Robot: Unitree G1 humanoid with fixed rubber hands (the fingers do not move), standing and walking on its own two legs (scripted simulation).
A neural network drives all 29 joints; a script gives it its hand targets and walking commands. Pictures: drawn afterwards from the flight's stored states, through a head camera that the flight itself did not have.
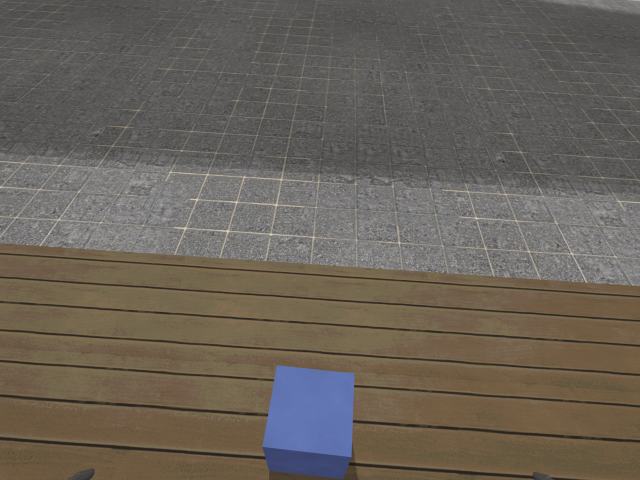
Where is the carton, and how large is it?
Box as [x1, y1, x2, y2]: [262, 365, 353, 478]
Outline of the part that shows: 277,365 262,446 269,470 342,478 351,456 353,373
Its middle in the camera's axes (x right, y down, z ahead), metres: -0.03 +0.52 +1.06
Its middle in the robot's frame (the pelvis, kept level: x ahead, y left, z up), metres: +0.39 +0.00 -0.66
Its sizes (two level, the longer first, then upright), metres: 0.210 0.200 0.250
